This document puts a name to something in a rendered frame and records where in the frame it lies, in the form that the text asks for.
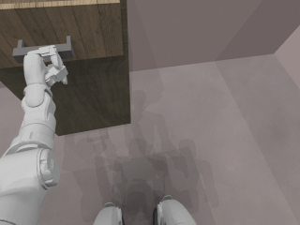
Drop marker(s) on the drawer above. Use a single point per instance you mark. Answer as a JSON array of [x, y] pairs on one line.
[[95, 27]]

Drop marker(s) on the left robot upper arm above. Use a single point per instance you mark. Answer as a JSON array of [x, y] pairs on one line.
[[25, 179]]

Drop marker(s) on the robot left hand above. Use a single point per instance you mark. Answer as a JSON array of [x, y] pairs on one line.
[[36, 72]]

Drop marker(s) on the cabinet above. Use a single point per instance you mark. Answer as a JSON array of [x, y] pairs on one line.
[[97, 93]]

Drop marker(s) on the left robot forearm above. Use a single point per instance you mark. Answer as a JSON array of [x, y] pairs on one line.
[[38, 125]]

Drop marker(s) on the robot right shin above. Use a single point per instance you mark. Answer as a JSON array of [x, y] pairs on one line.
[[164, 199]]

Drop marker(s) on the robot left shin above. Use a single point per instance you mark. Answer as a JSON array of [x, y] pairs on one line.
[[109, 204]]

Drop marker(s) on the handle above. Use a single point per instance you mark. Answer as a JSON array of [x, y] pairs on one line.
[[65, 50]]

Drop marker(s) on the robot shin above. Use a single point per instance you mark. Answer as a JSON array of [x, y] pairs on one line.
[[109, 204], [164, 199]]

